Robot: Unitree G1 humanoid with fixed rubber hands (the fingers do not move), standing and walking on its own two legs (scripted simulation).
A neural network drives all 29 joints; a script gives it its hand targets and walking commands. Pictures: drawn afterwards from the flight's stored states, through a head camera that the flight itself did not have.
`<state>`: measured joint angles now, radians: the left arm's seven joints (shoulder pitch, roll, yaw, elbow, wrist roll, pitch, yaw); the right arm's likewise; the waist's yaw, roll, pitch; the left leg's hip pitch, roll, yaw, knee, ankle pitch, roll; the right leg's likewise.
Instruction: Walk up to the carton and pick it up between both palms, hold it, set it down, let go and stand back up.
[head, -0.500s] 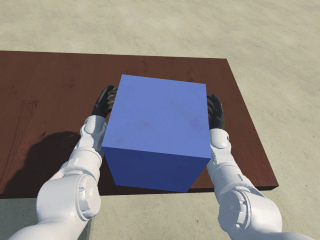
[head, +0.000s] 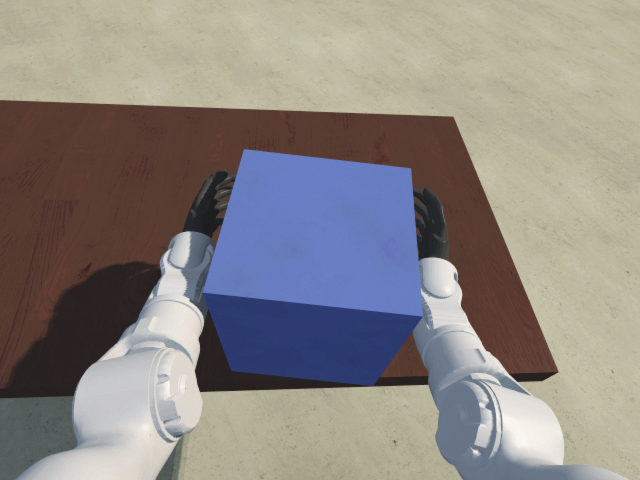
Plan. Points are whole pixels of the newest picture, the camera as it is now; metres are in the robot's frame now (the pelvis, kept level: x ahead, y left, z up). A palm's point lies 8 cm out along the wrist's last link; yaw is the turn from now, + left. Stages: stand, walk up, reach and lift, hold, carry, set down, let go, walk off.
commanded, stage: reach and lift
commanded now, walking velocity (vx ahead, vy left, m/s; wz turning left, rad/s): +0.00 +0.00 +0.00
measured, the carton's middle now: (314, 277) +0.38 +0.00 +0.01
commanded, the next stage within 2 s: none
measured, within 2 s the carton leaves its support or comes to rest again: leaves its support in 0.32 s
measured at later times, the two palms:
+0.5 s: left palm (199, 236) +0.41 +0.15 +0.06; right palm (439, 262) +0.36 -0.15 +0.06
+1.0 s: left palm (206, 217) +0.42 +0.14 +0.09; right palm (450, 250) +0.37 -0.16 +0.08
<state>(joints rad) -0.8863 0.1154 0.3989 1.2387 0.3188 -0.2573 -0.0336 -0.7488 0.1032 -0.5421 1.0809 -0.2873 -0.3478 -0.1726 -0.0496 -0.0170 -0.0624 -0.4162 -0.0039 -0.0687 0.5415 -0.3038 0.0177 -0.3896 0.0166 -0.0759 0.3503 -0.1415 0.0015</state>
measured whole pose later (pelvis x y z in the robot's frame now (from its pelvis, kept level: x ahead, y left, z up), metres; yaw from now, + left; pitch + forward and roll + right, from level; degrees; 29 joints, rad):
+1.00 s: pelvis -0.02 +0.00 +0.00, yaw +0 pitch +9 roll -3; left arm -0.91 0.11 0.25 1.22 0.22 -0.27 0.04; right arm -0.74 0.08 -0.51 1.04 -0.29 -0.38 -0.17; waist -0.05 0.00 -0.08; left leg -0.42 0.00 -0.07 0.54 -0.27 0.02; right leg -0.39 0.02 -0.08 0.33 -0.10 0.00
